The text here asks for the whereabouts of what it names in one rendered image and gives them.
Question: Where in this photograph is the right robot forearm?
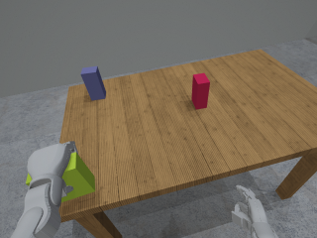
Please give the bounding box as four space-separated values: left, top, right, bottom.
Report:
251 221 279 238

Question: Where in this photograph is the left robot forearm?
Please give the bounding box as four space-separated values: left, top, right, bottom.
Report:
10 175 63 238

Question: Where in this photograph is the table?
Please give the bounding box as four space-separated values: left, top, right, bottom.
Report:
58 49 317 238

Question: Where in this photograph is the robot right hand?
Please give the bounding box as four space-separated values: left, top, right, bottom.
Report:
231 184 269 231

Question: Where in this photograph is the robot left hand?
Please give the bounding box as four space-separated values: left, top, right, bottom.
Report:
27 141 78 197

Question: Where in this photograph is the sponge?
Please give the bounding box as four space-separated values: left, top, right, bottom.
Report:
26 152 95 202

